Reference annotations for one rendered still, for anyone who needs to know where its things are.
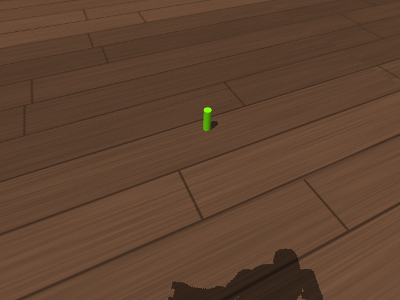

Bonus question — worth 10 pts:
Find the can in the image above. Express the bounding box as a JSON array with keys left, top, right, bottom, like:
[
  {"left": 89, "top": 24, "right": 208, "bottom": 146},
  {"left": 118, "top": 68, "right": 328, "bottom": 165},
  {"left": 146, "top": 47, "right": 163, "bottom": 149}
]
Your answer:
[{"left": 203, "top": 107, "right": 212, "bottom": 131}]

